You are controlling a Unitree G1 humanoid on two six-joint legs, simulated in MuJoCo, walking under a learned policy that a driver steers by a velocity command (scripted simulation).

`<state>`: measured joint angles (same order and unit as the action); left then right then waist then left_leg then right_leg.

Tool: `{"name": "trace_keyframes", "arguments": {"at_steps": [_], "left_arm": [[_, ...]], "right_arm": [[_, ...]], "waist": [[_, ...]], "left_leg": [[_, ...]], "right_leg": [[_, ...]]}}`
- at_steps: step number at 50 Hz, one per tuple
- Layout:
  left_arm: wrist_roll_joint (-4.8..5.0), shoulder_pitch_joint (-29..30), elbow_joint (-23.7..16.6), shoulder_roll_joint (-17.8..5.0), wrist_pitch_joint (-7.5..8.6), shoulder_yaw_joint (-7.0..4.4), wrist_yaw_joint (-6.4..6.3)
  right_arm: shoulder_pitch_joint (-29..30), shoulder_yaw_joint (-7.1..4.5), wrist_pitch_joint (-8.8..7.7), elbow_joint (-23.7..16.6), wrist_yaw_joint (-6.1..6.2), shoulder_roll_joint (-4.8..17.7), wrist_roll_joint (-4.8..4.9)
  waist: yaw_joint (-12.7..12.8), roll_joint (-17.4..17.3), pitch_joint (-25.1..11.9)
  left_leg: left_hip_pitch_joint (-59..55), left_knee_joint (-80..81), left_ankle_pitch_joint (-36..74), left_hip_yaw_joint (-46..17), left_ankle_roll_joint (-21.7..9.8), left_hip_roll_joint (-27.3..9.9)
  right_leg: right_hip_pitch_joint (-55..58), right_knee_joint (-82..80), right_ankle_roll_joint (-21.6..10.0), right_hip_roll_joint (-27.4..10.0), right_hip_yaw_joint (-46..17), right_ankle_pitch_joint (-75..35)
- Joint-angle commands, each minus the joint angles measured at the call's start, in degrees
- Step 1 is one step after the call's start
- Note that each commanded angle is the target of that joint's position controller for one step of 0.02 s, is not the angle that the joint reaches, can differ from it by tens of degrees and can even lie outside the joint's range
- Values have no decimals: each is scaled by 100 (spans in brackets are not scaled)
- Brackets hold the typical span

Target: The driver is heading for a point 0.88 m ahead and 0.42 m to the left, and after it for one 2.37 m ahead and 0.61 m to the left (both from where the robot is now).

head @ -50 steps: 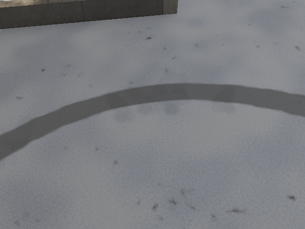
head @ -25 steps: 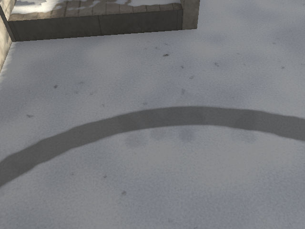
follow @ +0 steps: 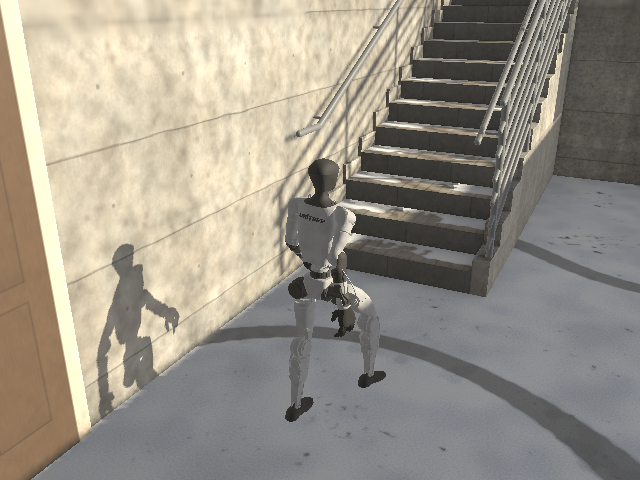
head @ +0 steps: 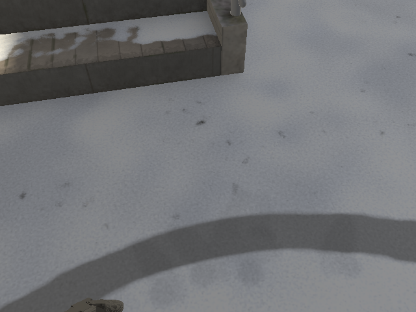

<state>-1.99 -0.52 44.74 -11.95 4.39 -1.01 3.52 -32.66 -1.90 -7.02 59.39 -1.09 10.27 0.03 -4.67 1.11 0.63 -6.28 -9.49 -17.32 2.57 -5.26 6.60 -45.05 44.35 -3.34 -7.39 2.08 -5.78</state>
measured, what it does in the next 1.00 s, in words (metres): walks ahead, turning left: right foot, then left foot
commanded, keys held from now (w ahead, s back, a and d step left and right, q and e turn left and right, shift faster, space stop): w+q+shift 0.88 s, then w+e+shift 0.12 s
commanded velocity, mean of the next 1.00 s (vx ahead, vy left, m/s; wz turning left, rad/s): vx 1.00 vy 0.00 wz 0.80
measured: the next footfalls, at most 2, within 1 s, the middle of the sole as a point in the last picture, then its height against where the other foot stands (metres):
right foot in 0.14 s outside the picture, level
left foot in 0.60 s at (147, 253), level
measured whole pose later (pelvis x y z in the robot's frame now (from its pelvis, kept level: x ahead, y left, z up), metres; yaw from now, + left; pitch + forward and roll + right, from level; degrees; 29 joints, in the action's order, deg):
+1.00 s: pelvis +0.87 +0.27 -0.01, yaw +49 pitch +3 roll -1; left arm -2.8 3.4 33.1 -14.6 4.0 0.9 1.7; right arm -27.0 -4.5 -5.7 49.3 -0.5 18.7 -0.2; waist -7.9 0.8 2.1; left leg -11.1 -12.1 -22.7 -15.3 -9.6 7.4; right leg -37.5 29.0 -0.9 -2.8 0.3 -5.6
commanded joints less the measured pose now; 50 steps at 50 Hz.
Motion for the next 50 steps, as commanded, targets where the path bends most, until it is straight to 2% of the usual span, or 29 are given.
{"name": "trace_keyframes", "arguments": {"at_steps": [1,4,5,6,7,8,9,10,11,12,13,15,18,22,25,27,28,29,30,31,32,33,34,37,41,44,47,49,50], "left_arm": [[69,769,-552,-284,70,13,-6],[62,250,-535,-679,99,-104,-177],[86,-573,-329,-927,126,-207,-264],[74,-1715,-26,-1122,157,-300,-359],[-90,-2776,96,-1607,164,-430,-486],[-335,-2617,108,-1929,177,-524,-436],[-183,-2234,26,-1401,140,-511,-346],[-139,-1740,50,-971,182,-407,-325],[-139,-1586,119,-741,213,-367,-300],[-126,-1619,241,-579,227,-324,-316],[-79,-1726,400,-424,262,-267,-323],[85,-1875,624,-295,340,-243,-278],[95,-1786,680,-369,435,-235,-234],[74,-1937,722,-731,502,-261,-303],[100,-2259,685,-1207,411,-307,-434],[54,-2183,594,-1540,189,-404,-540],[13,-1901,459,-1672,67,-460,-554],[-23,-1728,350,-1685,-20,-484,-527],[-10,-1597,203,-1313,-13,-436,-421],[11,-2111,-379,-687,93,-261,-369],[58,-1557,-726,-850,272,-194,-370],[51,-1231,-720,-1018,366,-187,-367],[-1,-1116,-720,-979,365,-169,-364],[-251,-1252,-657,-826,-4,-100,-342],[-124,116,-1297,-611,-127,33,-262],[-37,595,-1507,-633,-105,72,-223],[-98,910,-1600,-547,22,109,-149],[-78,569,-1489,-856,37,-8,-200],[-35,-47,-1308,-1158,41,-138,-256]], "right_arm": [[295,-119,-139,-479,81,978,32],[254,-171,-65,-446,128,1327,-45],[275,-203,-7,-425,148,1457,-122],[502,-239,42,-478,152,1517,-134],[537,-148,39,-681,125,1013,-164],[-289,53,46,-907,63,3,238],[399,-80,59,-992,132,781,215],[1077,-140,96,-1108,116,913,154],[1300,-133,143,-1146,69,831,81],[1455,-133,219,-1180,6,695,-26],[1332,-119,330,-1269,-61,524,-103],[1661,-82,503,-1515,-144,313,-156],[2351,-9,585,-1933,-276,292,-181],[3208,11,575,-2260,-394,572,-148],[3190,4,533,-2242,-413,706,-143],[2295,-115,502,-1995,-319,1040,-120],[1210,-252,496,-1699,-246,1298,-92],[60,-426,490,-1304,-138,1562,-100],[391,-594,563,-1269,-12,1829,9],[1024,-657,635,-1529,-28,2464,-224],[765,-711,681,-1687,32,2463,-223],[840,-653,642,-1590,95,2092,-190],[998,-575,577,-1509,115,1825,-138],[1396,-399,317,-1610,140,1402,-21],[1046,-433,187,-1555,114,1560,-7],[701,-498,193,-1491,57,1668,38],[529,-426,85,-1300,63,1490,41],[638,-481,2,-1229,85,1839,-17],[693,-519,1,-1195,102,2024,-110]], "waist": [[252,-140,876],[555,-558,97],[932,-716,-433],[1515,-668,-977],[1754,-230,-1821],[956,1525,-2589],[1115,941,-2192],[1002,517,-1131],[898,16,-691],[776,-68,-353],[555,224,-246],[415,316,48],[282,293,466],[310,-2,877],[188,232,656],[-368,517,53],[-889,598,-502],[-1292,370,-1034],[-917,-696,-625],[146,-1598,-1004],[-225,-857,-1607],[-127,-33,-763],[200,390,-242],[737,546,149],[364,253,620],[-5,-159,360],[-219,-243,286],[-21,-517,2],[317,-715,-349]], "left_leg": [[1338,883,3400,-955,-656,-1435],[-2,-599,6204,-1017,-501,-1545],[-9,-1685,6479,-1058,-442,-1551],[670,-3128,5639,-989,-399,-1362],[1863,-4965,3776,-869,-450,-1049],[4197,-7010,-894,-686,-258,-315],[4716,-7327,-444,-830,-436,-571],[4898,-7078,198,-769,-428,-872],[4741,-6874,393,-747,-398,-1048],[4609,-6750,432,-740,-374,-1196],[4471,-6680,432,-707,-311,-1284],[4738,-6615,512,-612,-247,-1473],[4955,-6104,1351,-280,-176,-1505],[4473,-4172,2258,440,-364,-1208],[3862,-3487,2128,979,-614,-666],[2848,-3312,1571,1020,-781,-290],[1740,-3348,1229,895,-897,-128],[281,-2993,839,498,-1025,-13],[-299,-2566,308,-565,-1197,-459],[-1569,-2169,1138,-3439,-2174,-1689],[-1826,-862,-354,-4828,-2447,-2112],[-1010,-342,-761,-4734,-2117,-2118],[-47,-289,-413,-4253,-1844,-1906],[1872,-224,625,-3052,-1609,-1208],[2635,116,1180,-2572,-1384,-685],[1872,-193,2432,-2506,-1091,-612],[1190,34,3335,-2184,-776,-961],[443,-453,5154,-1946,-535,-1095],[18,-1191,6180,-1841,-407,-1186]], "right_leg": [[1415,-1021,10,439,279,-505],[2191,-1425,-146,927,254,546],[3076,-1437,-231,1028,146,1110],[4459,-1599,-268,789,20,1159],[5931,-1332,-322,-468,-1171,2882],[7497,-2152,-951,-2141,-4300,4511],[6874,-2887,-832,-1836,-4759,5182],[5907,-2967,-635,-1562,-3513,4451],[5174,-3057,-555,-1406,-2750,3360],[4643,-3162,-387,-1151,-2014,2618],[4284,-3218,-297,-1090,-1518,2328],[4007,-3380,-126,-948,-737,1796],[3501,-3688,25,-685,427,759],[3604,-3961,186,-372,1410,-760],[4519,-3154,310,-544,1704,-4126],[4919,-1779,265,-734,1628,-5451],[4710,-473,131,-834,1487,-5567],[4003,1331,61,-767,1342,-4615],[2466,3464,225,267,1247,461],[138,5343,542,921,507,3573],[-579,5304,492,811,-514,3186],[-735,4669,434,481,-650,2868],[-381,3997,433,259,-655,2652],[711,2986,682,-87,-634,2746],[906,871,898,-9,-323,1341],[1061,-356,748,355,-241,129],[1701,-1395,344,469,30,-720],[2230,-1689,71,796,212,-134],[2627,-1612,-48,979,209,461]]}}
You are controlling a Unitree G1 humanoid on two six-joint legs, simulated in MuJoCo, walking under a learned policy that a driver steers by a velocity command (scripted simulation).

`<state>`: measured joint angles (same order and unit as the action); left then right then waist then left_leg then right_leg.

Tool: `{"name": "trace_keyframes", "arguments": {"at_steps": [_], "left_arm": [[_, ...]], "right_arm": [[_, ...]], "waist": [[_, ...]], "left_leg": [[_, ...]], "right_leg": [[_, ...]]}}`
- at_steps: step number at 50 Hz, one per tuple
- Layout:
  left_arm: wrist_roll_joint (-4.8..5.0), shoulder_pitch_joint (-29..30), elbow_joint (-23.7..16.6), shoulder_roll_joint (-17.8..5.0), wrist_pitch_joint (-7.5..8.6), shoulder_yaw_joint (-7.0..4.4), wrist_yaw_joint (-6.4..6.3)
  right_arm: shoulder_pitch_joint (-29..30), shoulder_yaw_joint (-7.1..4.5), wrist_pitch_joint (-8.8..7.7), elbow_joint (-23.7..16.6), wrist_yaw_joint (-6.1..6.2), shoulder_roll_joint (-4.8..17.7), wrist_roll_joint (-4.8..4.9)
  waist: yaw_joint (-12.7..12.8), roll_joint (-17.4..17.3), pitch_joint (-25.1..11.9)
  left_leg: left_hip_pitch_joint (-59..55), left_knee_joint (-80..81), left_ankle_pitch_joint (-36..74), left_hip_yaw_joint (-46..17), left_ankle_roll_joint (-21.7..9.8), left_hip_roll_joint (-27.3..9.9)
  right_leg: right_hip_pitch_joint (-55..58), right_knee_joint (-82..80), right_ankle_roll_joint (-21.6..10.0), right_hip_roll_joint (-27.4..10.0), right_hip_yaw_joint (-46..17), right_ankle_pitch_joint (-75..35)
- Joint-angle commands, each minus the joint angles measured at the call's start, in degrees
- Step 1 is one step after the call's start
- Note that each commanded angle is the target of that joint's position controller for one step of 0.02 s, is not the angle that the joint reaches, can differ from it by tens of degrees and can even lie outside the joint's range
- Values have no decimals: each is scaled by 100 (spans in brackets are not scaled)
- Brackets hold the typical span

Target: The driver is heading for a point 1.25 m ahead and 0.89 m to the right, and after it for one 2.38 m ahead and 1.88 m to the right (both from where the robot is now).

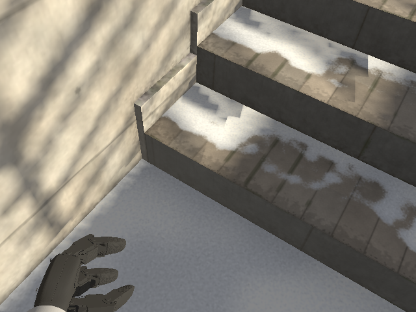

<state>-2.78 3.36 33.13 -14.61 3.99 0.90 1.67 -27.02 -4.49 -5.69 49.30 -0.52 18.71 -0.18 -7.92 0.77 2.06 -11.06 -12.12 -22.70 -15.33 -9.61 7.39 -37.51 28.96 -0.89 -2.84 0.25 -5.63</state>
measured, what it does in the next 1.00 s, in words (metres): climbs, turning right: right foot, then left foot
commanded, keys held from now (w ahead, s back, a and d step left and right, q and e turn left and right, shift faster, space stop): w+e+shift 1.00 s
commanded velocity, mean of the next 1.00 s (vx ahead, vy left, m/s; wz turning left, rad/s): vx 1.00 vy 0.00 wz -0.71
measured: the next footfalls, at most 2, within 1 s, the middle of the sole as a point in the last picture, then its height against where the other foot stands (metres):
right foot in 0.04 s outside the picture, level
left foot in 0.44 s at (174, 258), level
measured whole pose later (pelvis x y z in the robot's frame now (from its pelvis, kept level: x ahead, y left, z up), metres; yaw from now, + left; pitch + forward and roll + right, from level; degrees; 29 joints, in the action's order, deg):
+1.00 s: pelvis +0.77 -0.31 +0.07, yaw -45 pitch +3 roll -1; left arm -1.6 -4.3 36.9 -12.1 -2.5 -1.0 0.5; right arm -16.2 -1.9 -6.3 39.5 -1.4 12.9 -2.3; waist -4.5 0.8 2.4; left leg 28.9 -103.2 -3.4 -5.1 -0.9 -5.1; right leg -44.8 70.8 -8.9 11.2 4.0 27.6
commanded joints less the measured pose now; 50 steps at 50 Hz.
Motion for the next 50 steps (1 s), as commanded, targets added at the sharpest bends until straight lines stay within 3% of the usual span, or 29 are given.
{"name": "trace_keyframes", "arguments": {"at_steps": [1,2,3,4,5,6,8,11,17,21,22,23,24,26,29,32,34,35,37,39,41,42,43,44,45,46,47,48,50], "left_arm": [[112,-1527,144,-1171,42,-464,-148],[153,-2915,579,-1333,-4,-562,-224],[30,-4001,822,-1652,-13,-665,-323],[-132,-3486,925,-1968,67,-736,-188],[-59,-2646,688,-1334,49,-711,-45],[42,-2288,681,-1039,67,-663,4],[80,-2621,978,-729,62,-555,-35],[235,-2781,1347,-901,223,-556,-73],[344,-2727,1451,-1314,228,-773,38],[407,-2830,1520,-1386,279,-809,54],[438,-2597,1366,-1084,303,-720,-13],[505,-2707,1196,-252,298,-481,-101],[643,-3134,1001,-450,164,-427,-216],[285,-2337,1120,-798,-48,-500,-191],[-48,-1315,674,-292,-241,-377,-99],[-50,-732,147,94,-351,-269,14],[-90,-23,-306,329,-527,-201,-47],[-13,528,-620,472,-549,-130,-144],[-5,1681,-1225,590,-583,-33,-306],[160,2330,-1689,711,-545,173,-322],[296,1706,-1649,733,-635,344,-96],[254,855,-1341,318,-663,208,-81],[145,-749,-917,-104,-754,-46,-119],[-1,-2345,-551,-497,-779,-295,-191],[21,-2389,-337,-968,-671,-559,-112],[114,-1756,-299,-1735,-676,-897,-136],[56,-1613,-523,-1845,-658,-1042,-97],[86,-1353,-217,-1567,-631,-957,-122],[135,-1443,509,-1058,-439,-787,-265]], "right_arm": [[371,-280,-105,-227,56,1203,-214],[817,-227,-38,-281,61,1025,-328],[943,-71,-66,-424,91,380,-354],[-289,136,-145,-610,-14,-262,111],[388,195,-177,-559,54,199,-65],[1093,190,-216,-663,4,392,-136],[1810,253,-210,-947,-35,364,-376],[1945,376,-74,-1135,-76,123,-543],[3207,562,-114,-1780,-123,-168,-250],[2031,224,-202,-1521,194,562,-384],[1215,132,-273,-1374,361,800,-468],[577,75,-255,-1306,447,995,-652],[742,-72,-190,-1174,371,1241,-607],[1344,83,-202,-1197,336,248,-393],[924,230,-375,-715,339,-72,-330],[414,160,-455,-390,263,89,-286],[-6,74,-565,-142,253,424,-294],[-30,140,-571,-17,207,260,-357],[-308,354,-531,273,94,-208,-372],[-223,366,-403,482,-38,-107,-374],[4,359,-270,419,273,285,-70],[-68,315,-346,98,332,1003,146],[419,8,-387,-246,311,1886,211],[1030,-204,-340,-579,108,2210,391],[1134,-190,-252,-829,-74,1668,336],[1453,-69,-265,-1430,-239,710,114],[1622,-3,-344,-1956,-263,343,-254],[1623,77,-334,-2099,-191,40,-319],[1845,335,-190,-2440,43,-641,-389]], "waist": [[1253,-956,-1006],[2055,-914,-1415],[2327,-101,-1789],[1123,2612,-2326],[1148,1223,-1490],[1115,366,-998],[992,-459,-414],[626,-16,133],[997,287,82],[487,146,-850],[77,-42,-1410],[48,-915,-2107],[424,-1762,-2626],[462,-618,-1339],[489,-343,-979],[616,-586,-1048],[503,-1030,-632],[522,-1115,-232],[488,-652,642],[885,-247,1126],[1335,-65,377],[1528,-665,-482],[2220,-1365,-1404],[2876,-1883,-2583],[2546,-1522,-2734],[2022,1310,-1739],[1713,713,-2371],[1288,306,-2396],[810,-27,-989]], "left_leg": [[375,-2052,7487,68,133,-1320],[953,-3741,7093,410,230,-1098],[2346,-6289,4131,783,225,-664],[4748,-7817,-358,852,522,455],[5407,-7481,265,767,322,-261],[5251,-7002,821,690,355,-562],[4862,-6032,937,826,445,-839],[4612,-4710,742,1066,741,-1003],[2261,-1774,2701,1692,1096,-598],[823,-1316,2162,1630,859,-612],[-1,-1251,1386,748,633,-1611],[-1063,-1047,755,-691,289,-3172],[-1237,-513,-9,-2601,-371,-3822],[-17,-79,301,-971,-22,-2949],[286,-597,4480,473,13,-2928],[419,-711,4934,1199,201,-2985],[568,-362,3618,1176,87,-3348],[592,-183,2904,1133,130,-3457],[449,146,2402,1619,368,-3192],[1368,560,2823,2728,916,-2309],[3419,1070,5582,3717,696,-1653],[3322,376,10072,3497,313,-2019],[2678,-1118,12058,3314,362,-2258],[2161,-3259,12980,2796,415,-2716],[2616,-5399,9382,2382,636,-2364],[5816,-8710,1952,2200,859,-676],[6426,-10342,1820,917,768,-657],[6493,-10713,2190,685,698,-743],[7305,-11392,1401,897,804,-780]], "right_leg": [[2579,68,-468,587,362,983],[3674,-14,-620,353,283,1316],[4901,593,-882,-550,-870,2779],[6262,-1081,-1948,-1923,-5278,3545],[5685,-1625,-1928,-1584,-5463,3996],[4902,-1558,-1821,-1329,-4482,3521],[3643,-1625,-1598,-851,-3496,2547],[2647,-1947,-1533,-472,-2914,1878],[1437,-1936,-936,50,-2048,-39],[1874,453,-510,504,-1834,-2039],[1357,1797,-396,631,-1777,-1324],[426,3254,-373,876,-1232,2606],[-344,4212,-427,879,-644,3354],[-448,4178,-487,220,-494,2460],[-923,5118,-510,17,-431,2401],[-1658,6005,-552,-146,-347,2515],[-2930,8438,-559,-48,-212,3178],[-3998,9544,-642,-64,-432,3642],[-5530,10201,-794,78,-507,4425],[-5035,8430,-749,61,342,4443],[-586,5336,-549,190,1180,3068],[1272,5493,-536,822,1708,3048],[2218,5399,-772,1058,1223,3247],[3029,4918,-1148,1059,434,3196],[3469,3049,-1398,1183,-560,3506],[3788,559,-2116,-76,-4217,2906],[4015,-258,-2157,-370,-5453,2702],[3858,-619,-1927,-326,-5505,3515],[2472,-640,-1923,63,-4566,2944]]}}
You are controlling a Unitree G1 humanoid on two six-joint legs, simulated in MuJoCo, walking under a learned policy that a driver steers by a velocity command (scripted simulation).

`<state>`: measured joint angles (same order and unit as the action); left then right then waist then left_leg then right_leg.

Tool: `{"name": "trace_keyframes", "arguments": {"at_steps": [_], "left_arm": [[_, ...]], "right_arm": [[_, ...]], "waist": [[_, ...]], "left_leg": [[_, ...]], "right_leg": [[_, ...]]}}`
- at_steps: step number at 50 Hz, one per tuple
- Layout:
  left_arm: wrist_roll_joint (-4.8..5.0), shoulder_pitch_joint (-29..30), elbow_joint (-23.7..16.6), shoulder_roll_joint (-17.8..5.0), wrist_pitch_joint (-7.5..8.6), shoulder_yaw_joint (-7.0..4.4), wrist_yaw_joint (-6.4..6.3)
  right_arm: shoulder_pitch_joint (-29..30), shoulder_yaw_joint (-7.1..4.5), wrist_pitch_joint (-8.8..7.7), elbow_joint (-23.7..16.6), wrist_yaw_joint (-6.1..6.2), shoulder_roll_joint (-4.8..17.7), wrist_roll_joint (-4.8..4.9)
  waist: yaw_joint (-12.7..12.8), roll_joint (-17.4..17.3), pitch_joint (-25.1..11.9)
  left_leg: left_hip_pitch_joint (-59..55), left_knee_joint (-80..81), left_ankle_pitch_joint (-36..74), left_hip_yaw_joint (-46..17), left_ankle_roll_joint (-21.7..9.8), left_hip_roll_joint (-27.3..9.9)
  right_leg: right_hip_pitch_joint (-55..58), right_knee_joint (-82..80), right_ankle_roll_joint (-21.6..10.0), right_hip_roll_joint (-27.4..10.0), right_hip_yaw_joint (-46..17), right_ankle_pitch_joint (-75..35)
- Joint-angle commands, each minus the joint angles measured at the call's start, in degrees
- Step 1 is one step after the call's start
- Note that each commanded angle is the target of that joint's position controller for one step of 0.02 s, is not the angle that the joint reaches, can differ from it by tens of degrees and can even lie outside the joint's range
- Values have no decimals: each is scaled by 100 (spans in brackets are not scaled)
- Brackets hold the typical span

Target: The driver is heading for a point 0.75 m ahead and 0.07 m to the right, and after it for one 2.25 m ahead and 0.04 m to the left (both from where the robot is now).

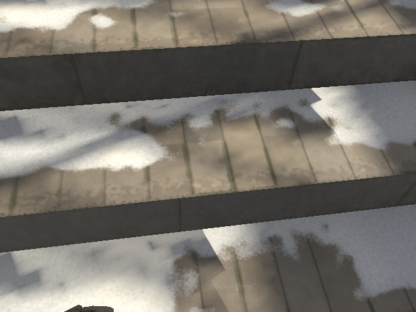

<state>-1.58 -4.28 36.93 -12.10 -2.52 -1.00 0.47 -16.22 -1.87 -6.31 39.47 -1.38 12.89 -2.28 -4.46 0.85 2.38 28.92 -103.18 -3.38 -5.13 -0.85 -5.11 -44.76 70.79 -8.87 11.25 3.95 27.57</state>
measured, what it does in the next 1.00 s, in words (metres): climbs: left foot 0.17 m higher, then right foot 0.17 m higher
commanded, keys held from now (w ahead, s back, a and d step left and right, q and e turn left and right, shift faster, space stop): w+e+shift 0.20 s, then w+shift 0.42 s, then w+q+shift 0.38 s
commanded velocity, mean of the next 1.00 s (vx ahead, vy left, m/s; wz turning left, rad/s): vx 1.00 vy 0.00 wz -0.23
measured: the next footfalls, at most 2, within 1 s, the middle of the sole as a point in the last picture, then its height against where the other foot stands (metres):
left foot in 0.30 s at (161, 279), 0.17 m higher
right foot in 0.70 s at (279, 139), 0.17 m higher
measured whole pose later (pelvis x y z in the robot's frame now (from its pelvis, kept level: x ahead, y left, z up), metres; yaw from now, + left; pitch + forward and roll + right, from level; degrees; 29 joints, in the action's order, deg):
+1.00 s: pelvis +0.87 -0.16 +0.46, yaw -12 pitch +4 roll +1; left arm -1.6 -29.8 62.7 -13.5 6.1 -2.0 0.6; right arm 6.6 0.7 -1.4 28.1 0.6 5.3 1.0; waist -1.1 2.2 -3.5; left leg 78.1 -114.9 -20.6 0.8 -12.0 2.4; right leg 3.4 14.2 -0.5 -2.2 11.6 16.9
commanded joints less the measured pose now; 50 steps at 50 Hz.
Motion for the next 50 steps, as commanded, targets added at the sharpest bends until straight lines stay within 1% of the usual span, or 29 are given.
{"name": "trace_keyframes", "arguments": {"at_steps": [1,3,5,8,10,12,13,14,15,16,17,19,22,25,26,29,31,32,33,34,35,36,37,38,40,43,46,49,50], "left_arm": [[-75,-773,405,-1053,326,-513,-128],[21,-1028,698,-965,510,-426,-13],[-70,-1366,1002,-706,675,-311,77],[-101,-2518,1448,-739,702,-333,-4],[124,-1499,818,-990,564,-442,-162],[294,-796,567,-1638,788,-699,-49],[319,-450,410,-1933,935,-899,-27],[226,-229,364,-1805,1191,-951,16],[-148,80,218,-866,1367,-753,114],[-114,-1511,-85,26,1236,-478,170],[-150,-1412,-102,-173,1078,-455,135],[-363,-616,-371,57,863,-271,136],[-205,57,-640,715,609,61,115],[-70,1046,-1242,638,460,163,40],[-99,1570,-1452,677,400,195,-61],[-7,2319,-1848,749,386,382,-63],[172,1258,-1361,340,315,302,96],[314,700,-1355,281,346,239,0],[308,-189,-1131,-82,177,48,-131],[109,-1072,-1013,-217,93,-82,-116],[-121,-930,-944,-723,241,-254,14],[-284,-802,-552,-1417,466,-544,71],[-350,-1323,-310,-1198,447,-579,55],[-257,-1109,9,-1046,599,-550,153],[-176,-1153,961,-157,822,-364,151],[-180,-1583,1641,468,999,-128,98],[-209,-1791,2133,271,1188,-47,94],[37,-1522,2015,-3,1000,75,18],[328,-938,1590,-299,1025,93,-137]], "right_arm": [[693,175,-64,-1398,194,-190,-198],[712,376,204,-1541,304,-293,-325],[1934,445,245,-1940,403,-452,-149],[3837,775,196,-2890,408,-1017,-302],[2904,646,213,-2685,344,-560,-242],[965,254,304,-1790,562,8,109],[-43,64,366,-1562,588,354,105],[-1119,-151,312,-1091,533,727,106],[-1132,-283,236,-570,404,1035,98],[19,-324,149,-507,342,1158,-11],[650,-343,84,-615,227,712,37],[402,-173,-64,108,139,-69,133],[-812,-108,-265,1190,108,-355,30],[-511,-59,-343,1286,90,-125,-44],[-670,-56,-367,1406,120,36,-96],[-1637,21,-260,1914,226,145,236],[-1265,75,-228,1555,287,226,527],[-1550,-18,-406,1494,303,955,732],[-1098,-263,-536,1287,305,1908,654],[-804,-526,-595,1050,248,2391,655],[-741,-600,-627,804,200,2039,596],[-1077,-365,-525,524,48,594,499],[-1019,-456,-495,282,-44,705,465],[-430,-430,-406,-132,8,345,454],[345,-32,-191,-624,37,-700,4],[413,124,206,-673,78,-935,208],[1881,341,459,-1278,219,-1324,317],[2244,410,574,-1477,209,-701,369],[1457,286,625,-1119,147,-299,347]], "waist": [[281,-137,-720],[-2,-139,-629],[237,-87,230],[762,-89,428],[235,-858,-446],[-647,169,-2328],[-1097,744,-2742],[-1644,339,-2806],[-1419,-1412,-2181],[349,-2295,-2454],[470,-1146,-2211],[551,379,-666],[532,-54,46],[921,241,776],[708,-328,781],[605,-293,979],[1027,177,-498],[1187,-469,-1416],[1819,-1224,-2465],[2164,-1889,-2730],[2121,-1849,-2833],[1403,511,-2765],[1534,194,-3487],[1223,-99,-2705],[621,-265,-1126],[223,-203,-37],[28,265,881],[-249,-161,795],[-703,-103,-166]], "left_leg": [[3647,-2812,-965,-74,-97,571],[3738,-2434,-1671,-22,-95,367],[4141,-2607,-2819,469,-156,335],[4915,-1585,-3943,550,-391,241],[332,1703,-1967,1295,-238,279],[-2873,2287,-1164,1065,-205,706],[-3008,3463,-1234,612,-276,600],[-3477,4960,-1756,816,-231,857],[-3532,6312,-1024,-320,-758,252],[-3420,7349,-81,-3640,-1329,-1461],[-3139,7828,-1907,-4284,-1576,-1489],[-2182,7959,-3259,-3051,-1293,-1185],[-2182,8168,-1453,-1170,-781,-894],[-876,9412,-916,63,-564,-761],[-877,9936,4,168,-841,-822],[-1575,10698,917,990,-752,-519],[-322,10603,5791,1449,-821,-206],[-472,9955,8795,1071,-909,-643],[-1254,8544,10730,1092,-938,-715],[-2368,7103,11063,623,-950,-1099],[-2245,5454,9212,99,-661,-717],[98,2265,146,93,-340,628],[522,-344,-432,-580,-502,928],[1294,-1134,-391,-393,-525,673],[2902,-1954,-843,-366,-937,413],[3900,-2941,-1661,-349,-1114,474],[5030,-3579,-2525,-24,-1228,693],[2677,197,-1617,1262,-1039,881],[248,921,-1086,1776,-977,1062]], "right_leg": [[2884,-4917,-1098,-1133,-4520,-598],[2573,-4816,-776,-1073,-3604,-1714],[1732,-5279,-532,-1121,-3158,-2349],[2252,-6069,-590,-1027,-3013,-2392],[517,-7098,-558,-1056,-2450,-5582],[1007,-5262,-368,-1152,-2148,-10945],[1919,-3983,-230,-1337,-2359,-12058],[2278,-2274,-75,-1199,-2282,-11736],[1495,811,217,61,-1856,-3891],[112,2982,355,299,-2311,-1769],[-302,4095,282,-75,-1717,-1893],[-1502,4891,140,-478,-1485,-1685],[-3063,6114,-201,-422,-1742,-853],[-2918,4595,-56,-582,-1343,-414],[-3034,5325,-51,-390,-765,139],[-3308,3729,-155,-805,10,774],[1466,1114,-11,-724,1399,-1056],[3372,830,128,-336,1241,-1352],[4126,595,229,-187,792,-1053],[4016,-848,180,-362,254,-709],[4484,-2140,113,-446,-870,-563],[5551,-3498,-394,-2411,-3782,-2315],[5403,-4394,-625,-3086,-5389,-3246],[5045,-4495,-642,-2916,-4773,-2756],[4272,-4357,-546,-2470,-3037,-2112],[3453,-5061,-78,-2621,-1631,-2276],[2484,-6335,288,-2672,-361,-1747],[1096,-7484,590,-1894,1225,-4619],[637,-7118,503,-1742,1619,-7637]]}}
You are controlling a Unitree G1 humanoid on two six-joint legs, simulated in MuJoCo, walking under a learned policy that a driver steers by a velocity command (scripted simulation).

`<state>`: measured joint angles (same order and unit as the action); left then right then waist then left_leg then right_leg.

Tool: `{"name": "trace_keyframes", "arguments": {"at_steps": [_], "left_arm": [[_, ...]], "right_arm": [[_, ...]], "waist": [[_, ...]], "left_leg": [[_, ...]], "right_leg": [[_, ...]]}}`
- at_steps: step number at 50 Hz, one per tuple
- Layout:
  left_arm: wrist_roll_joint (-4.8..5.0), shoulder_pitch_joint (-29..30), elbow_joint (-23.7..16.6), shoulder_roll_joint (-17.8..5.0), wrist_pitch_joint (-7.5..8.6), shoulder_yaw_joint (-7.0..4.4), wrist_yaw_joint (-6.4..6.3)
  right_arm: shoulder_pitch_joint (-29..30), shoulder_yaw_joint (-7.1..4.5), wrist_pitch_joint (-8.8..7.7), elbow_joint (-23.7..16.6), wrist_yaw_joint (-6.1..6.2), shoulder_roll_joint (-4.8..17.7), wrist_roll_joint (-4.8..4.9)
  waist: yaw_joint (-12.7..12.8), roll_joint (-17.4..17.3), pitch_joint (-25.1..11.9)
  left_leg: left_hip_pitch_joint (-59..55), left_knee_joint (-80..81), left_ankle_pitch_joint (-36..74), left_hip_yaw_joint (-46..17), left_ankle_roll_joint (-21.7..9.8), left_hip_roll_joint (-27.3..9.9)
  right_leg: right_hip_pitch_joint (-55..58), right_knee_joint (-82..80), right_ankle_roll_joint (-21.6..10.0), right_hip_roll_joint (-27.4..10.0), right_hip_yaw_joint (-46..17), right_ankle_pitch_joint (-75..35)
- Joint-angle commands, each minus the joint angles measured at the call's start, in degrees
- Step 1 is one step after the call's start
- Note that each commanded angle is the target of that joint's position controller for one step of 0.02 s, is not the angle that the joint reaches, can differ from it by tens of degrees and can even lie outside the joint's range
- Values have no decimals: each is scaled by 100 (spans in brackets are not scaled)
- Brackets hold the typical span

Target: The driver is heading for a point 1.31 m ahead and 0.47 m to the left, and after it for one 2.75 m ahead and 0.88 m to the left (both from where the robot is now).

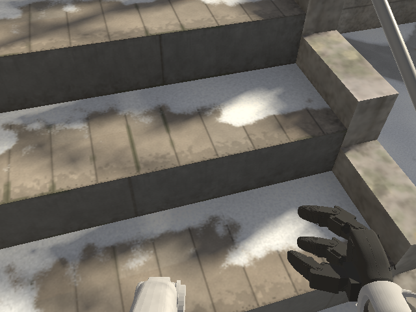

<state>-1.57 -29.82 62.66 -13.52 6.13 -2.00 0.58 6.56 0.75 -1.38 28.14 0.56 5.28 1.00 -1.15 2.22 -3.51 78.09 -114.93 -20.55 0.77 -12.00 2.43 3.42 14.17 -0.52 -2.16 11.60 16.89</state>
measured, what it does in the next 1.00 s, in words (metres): climbs, turning left: left foot 0.17 m higher, then right foot 0.17 m higher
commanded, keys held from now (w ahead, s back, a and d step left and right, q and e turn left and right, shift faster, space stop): w+q+shift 0.56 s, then w+shift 0.44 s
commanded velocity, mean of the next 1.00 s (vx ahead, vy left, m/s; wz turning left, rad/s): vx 1.00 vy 0.00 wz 0.70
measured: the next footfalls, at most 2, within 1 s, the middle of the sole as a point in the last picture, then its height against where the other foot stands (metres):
left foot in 0.10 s outside the picture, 0.17 m higher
right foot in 0.42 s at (216, 237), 0.17 m higher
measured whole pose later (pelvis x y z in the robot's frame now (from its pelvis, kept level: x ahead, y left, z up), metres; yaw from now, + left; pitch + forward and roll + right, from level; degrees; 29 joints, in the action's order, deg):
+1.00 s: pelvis +0.82 +0.28 +0.49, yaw +42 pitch +3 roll +3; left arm -2.0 -13.3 35.8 -8.1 5.9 -1.2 0.6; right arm -21.5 -3.6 -3.8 51.4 0.1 14.6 -2.4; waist 2.1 -0.7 -6.2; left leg 19.5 -38.9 -22.6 1.4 -6.5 8.9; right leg -51.3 122.7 -7.4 0.6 -5.4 16.4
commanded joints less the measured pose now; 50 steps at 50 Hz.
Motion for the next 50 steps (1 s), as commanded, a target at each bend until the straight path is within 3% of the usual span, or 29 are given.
{"name": "trace_keyframes", "arguments": {"at_steps": [1,2,4,5,6,7,8,11,13,16,18,19,20,21,22,23,25,27,31,34,37,38,40,41,42,43,44,46,50], "left_arm": [[468,1364,-1180,-987,271,23,-235],[501,1348,-1281,-1848,418,-241,-256],[511,2051,-1823,-2005,311,-449,-137],[320,2237,-2106,-1312,279,-423,-1],[-137,2192,-2768,-347,352,-155,140],[-376,1531,-3153,-42,405,-34,190],[-287,1856,-3333,24,412,27,232],[-415,2933,-4056,915,177,464,-45],[-314,3269,-4277,817,-63,552,-216],[-342,4658,-5121,858,-126,730,-411],[-41,3688,-4700,361,-113,588,-362],[188,2856,-4575,260,-145,425,-455],[130,1779,-4218,-270,-275,167,-509],[35,513,-3729,-583,-265,-79,-442],[12,525,-3367,-1010,-156,-241,-325],[-152,1070,-3256,-1337,-120,-354,-410],[-68,1892,-2698,-98,70,-102,-324],[-34,1225,-1769,419,214,-42,-151],[-93,1119,-706,545,423,33,103],[58,206,-197,268,449,74,94],[376,320,-569,-269,286,53,-146],[510,100,-792,-1052,432,-54,-199],[566,633,-1182,-2527,658,-564,-171],[520,539,-1407,-2082,599,-628,-130],[299,503,-1724,-972,532,-465,90],[106,867,-2316,-898,520,-462,238],[68,1617,-2836,-358,459,-371,178],[-161,1901,-3286,754,344,138,73],[-18,2071,-3321,1030,-185,392,-68]], "right_arm": [[-1281,-70,156,118,-55,698,-60],[-1858,-154,217,221,21,923,-132],[-3327,-377,56,552,96,1447,-183],[-3060,-616,-124,601,-4,1705,-54],[-2293,-761,-76,844,-52,2098,4],[-2009,-724,53,688,35,2039,12],[-2267,-695,96,863,98,1801,-104],[-2867,-602,-262,1639,-58,1434,-311],[-2755,-454,-437,1850,-167,1197,-197],[-3331,-470,-561,2286,-94,1335,-242],[-2651,-586,-458,1769,119,1497,139],[-2823,-748,-575,1769,137,1954,213],[-2162,-1031,-674,1513,77,2796,175],[-1740,-1150,-857,1355,-48,2743,67],[-1356,-964,-1099,1167,-243,1858,-137],[-1525,-802,-1092,669,-285,1098,-133],[-1409,-585,-762,353,-213,633,-416],[-1158,-285,-417,260,-255,105,-649],[-51,-89,-28,-286,-48,-50,-223],[820,80,96,-728,117,-173,-254],[-124,84,46,-376,-145,547,-93],[-489,31,65,-307,-132,675,-67],[-2334,-225,291,-28,0,1118,-48],[-2234,-376,239,31,-58,1481,-210],[-1928,-646,174,260,-40,2074,-277],[-2100,-706,151,395,32,2019,-438],[-2132,-767,-16,745,-10,2142,-394],[-2501,-627,-364,1656,-58,1452,-312],[-2818,-245,-474,2288,-83,442,-367]], "waist": [[-1116,165,-348],[-1426,509,-969],[-1905,783,-1948],[-1657,-41,-1420],[-573,-2151,-664],[-3,-824,-1730],[-114,-318,-1313],[110,-75,733],[446,428,1272],[185,-401,1104],[562,209,-5],[999,-289,-1088],[1778,-486,-2318],[2251,-665,-2852],[2040,744,-2624],[1245,2362,-2612],[375,488,-1117],[203,-624,110],[-254,-238,1324],[-175,-5,1581],[-579,-380,-13],[-596,9,-769],[-1655,1231,-2198],[-1498,1025,-2071],[-1008,-791,-1815],[-926,-1060,-2226],[-753,-428,-1929],[-113,221,-493],[436,-152,602]], "left_leg": [[-5708,2340,585,1561,256,545],[-6019,2859,134,1645,354,510],[-6819,4872,-516,972,236,701],[-7112,7575,294,-555,-295,532],[-7709,7980,5062,-2858,-605,-229],[-8355,8545,3496,-4158,-1132,-651],[-7848,9246,943,-5031,-1335,-885],[-6747,9347,1008,-3687,-747,-534],[-5164,9632,1330,-2401,-2,-145],[-4930,10783,2235,-2323,-255,-186],[-3165,11067,6791,-1588,-294,184],[-3525,10170,8948,-1985,-296,-116],[-4526,8879,10726,-2123,-161,-439],[-5550,7029,11148,-2169,57,-481],[-5210,3953,4767,-1677,363,517],[-3563,998,1438,-1481,727,1131],[-1950,-558,1511,-834,433,319],[-993,-1651,1088,-864,182,21],[-575,-389,-503,-747,77,-69],[194,-514,-1157,-113,17,144],[-4920,3432,420,1628,226,282],[-6035,3696,308,1720,339,599],[-7059,5105,-493,888,368,723],[-7243,6532,-1129,50,97,786],[-8089,8104,-151,-2679,-613,-551],[-8272,8997,1178,-4913,-1152,-1356],[-8308,9139,678,-4667,-1090,-1315],[-7219,9069,395,-3280,-691,-979],[-5994,9751,1301,-1780,-281,-1147]], "right_leg": [[-3543,-886,-554,-682,585,-9693],[-2387,132,-564,-958,416,-11575],[-1201,3616,-702,-1151,-34,-12097],[-1997,6577,-471,-281,-308,-6337],[-4656,9516,-14,946,-978,-1146],[-5487,10689,-122,750,-1774,-1136],[-6028,11097,-110,752,-1731,-832],[-8179,12739,-365,497,-1531,491],[-7472,10856,-392,169,-1230,880],[-7185,9752,-377,-51,-951,2336],[-1909,6200,-216,495,-35,762],[-274,5958,-203,648,-381,116],[349,5686,-282,627,-999,235],[340,4250,-465,531,-1190,862],[595,2919,-1084,-355,-2663,391],[451,1047,-1571,-2044,-6067,-1800],[-369,1122,-1450,-1991,-5359,1597],[-1309,1089,-873,-1655,-3630,1020],[-2464,-363,-293,-1005,-894,-395],[-1937,-1078,-317,-1002,-424,-2334],[-3073,-1473,-648,-527,290,-6885],[-2542,-965,-829,-942,6,-9586],[-801,1724,-871,-1521,-246,-12522],[-772,3455,-765,-1337,-570,-10712],[-3028,6425,-276,17,-579,-3042],[-4311,9460,-185,630,-1403,-952],[-5209,10698,-305,503,-1808,-614],[-6260,10905,-710,214,-1981,-28],[-7394,12001,-731,199,-1656,629]]}}
Velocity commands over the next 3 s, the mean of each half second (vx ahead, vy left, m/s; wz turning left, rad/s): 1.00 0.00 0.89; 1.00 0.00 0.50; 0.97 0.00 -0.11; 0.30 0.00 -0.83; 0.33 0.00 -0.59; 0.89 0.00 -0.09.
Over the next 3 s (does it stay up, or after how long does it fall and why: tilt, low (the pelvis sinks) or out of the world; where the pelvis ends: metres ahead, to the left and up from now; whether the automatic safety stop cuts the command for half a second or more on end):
stays up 1.88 0.84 1.14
